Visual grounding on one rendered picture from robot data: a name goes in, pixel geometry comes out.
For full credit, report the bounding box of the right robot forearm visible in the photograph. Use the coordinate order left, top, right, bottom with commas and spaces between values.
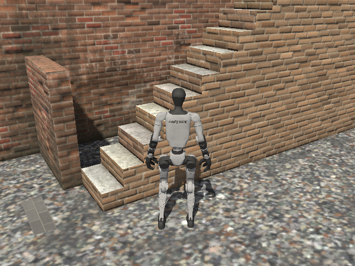
199, 134, 210, 159

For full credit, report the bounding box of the right robot shin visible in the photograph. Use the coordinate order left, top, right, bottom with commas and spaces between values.
187, 183, 195, 220

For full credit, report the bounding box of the left robot upper arm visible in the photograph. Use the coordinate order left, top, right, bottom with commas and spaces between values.
152, 111, 167, 142

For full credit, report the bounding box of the right robot hand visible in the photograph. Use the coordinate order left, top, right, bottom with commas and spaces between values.
199, 157, 211, 172

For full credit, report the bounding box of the left robot forearm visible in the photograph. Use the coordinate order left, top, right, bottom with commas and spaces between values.
147, 134, 158, 158

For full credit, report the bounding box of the left robot hand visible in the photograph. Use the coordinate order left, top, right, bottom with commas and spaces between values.
145, 157, 158, 170

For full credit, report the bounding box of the humanoid robot head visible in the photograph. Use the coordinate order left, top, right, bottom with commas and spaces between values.
169, 88, 188, 115

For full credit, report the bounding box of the right robot upper arm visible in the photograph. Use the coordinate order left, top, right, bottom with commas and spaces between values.
190, 112, 204, 143

